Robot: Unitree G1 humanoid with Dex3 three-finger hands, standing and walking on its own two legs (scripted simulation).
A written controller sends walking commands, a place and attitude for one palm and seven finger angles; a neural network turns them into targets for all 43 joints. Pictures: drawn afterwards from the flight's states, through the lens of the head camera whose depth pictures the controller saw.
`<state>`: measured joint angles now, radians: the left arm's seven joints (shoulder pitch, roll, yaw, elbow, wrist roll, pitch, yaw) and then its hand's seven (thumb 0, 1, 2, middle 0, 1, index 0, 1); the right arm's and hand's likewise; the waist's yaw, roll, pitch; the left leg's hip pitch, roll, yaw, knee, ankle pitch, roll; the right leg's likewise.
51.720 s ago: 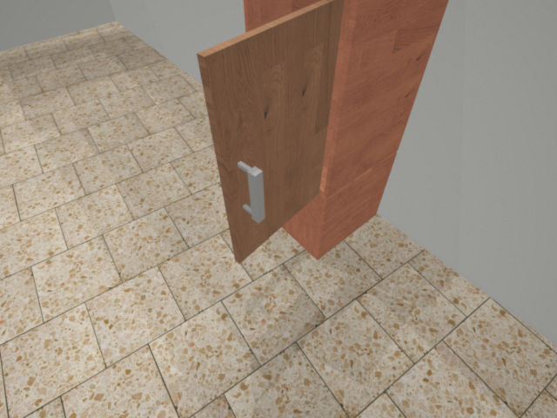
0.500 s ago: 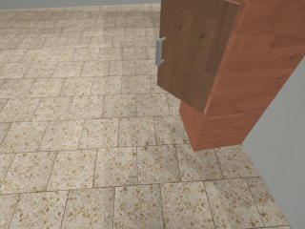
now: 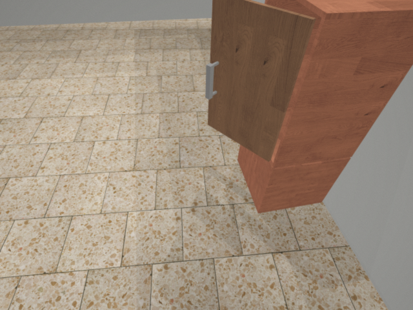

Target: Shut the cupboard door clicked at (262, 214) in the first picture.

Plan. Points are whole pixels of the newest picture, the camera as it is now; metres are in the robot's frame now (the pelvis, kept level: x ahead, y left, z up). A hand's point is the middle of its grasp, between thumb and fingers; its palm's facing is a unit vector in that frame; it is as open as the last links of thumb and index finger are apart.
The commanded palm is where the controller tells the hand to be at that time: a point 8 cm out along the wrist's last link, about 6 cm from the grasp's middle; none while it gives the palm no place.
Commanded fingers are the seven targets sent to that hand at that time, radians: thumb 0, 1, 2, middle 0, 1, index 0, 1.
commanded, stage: let the arm hang, fingers relaxed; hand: left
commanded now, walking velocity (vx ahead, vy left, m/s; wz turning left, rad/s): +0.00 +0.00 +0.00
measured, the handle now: (212, 80) +0.99 +0.01 -0.07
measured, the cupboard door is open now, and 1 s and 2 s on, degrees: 36 36 36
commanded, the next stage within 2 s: look to check the result in 0.02 s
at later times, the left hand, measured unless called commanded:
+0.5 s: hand out of the picture +0.03 +0.20 -0.17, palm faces +0.01 -0.97 -0.25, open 7.4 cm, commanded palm none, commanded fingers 0.00 0.90 0.90 -0.20 -0.30 -0.20 -0.30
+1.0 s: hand out of the picture +0.07 +0.21 -0.18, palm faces +0.11 -0.96 -0.27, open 7.4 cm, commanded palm none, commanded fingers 0.00 0.90 0.90 -0.20 -0.30 -0.20 -0.30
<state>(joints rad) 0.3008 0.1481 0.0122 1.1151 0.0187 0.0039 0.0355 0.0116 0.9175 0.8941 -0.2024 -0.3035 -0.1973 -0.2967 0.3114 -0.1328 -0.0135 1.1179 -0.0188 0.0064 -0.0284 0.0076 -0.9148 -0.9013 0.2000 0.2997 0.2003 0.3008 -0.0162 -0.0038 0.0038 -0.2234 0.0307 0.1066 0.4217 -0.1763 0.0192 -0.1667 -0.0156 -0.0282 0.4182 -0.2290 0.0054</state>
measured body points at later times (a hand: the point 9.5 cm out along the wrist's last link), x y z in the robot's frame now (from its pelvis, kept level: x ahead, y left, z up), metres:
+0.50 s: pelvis +0.01 +0.00 +0.00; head +0.02 +0.00 +0.45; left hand +0.03 +0.25 -0.15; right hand +0.04 -0.26 -0.15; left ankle +0.03 +0.11 -0.74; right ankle +0.00 -0.12 -0.74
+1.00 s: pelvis +0.03 -0.01 -0.01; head +0.05 +0.00 +0.44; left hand +0.07 +0.26 -0.16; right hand +0.10 -0.26 -0.15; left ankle +0.03 +0.10 -0.73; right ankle +0.00 -0.12 -0.74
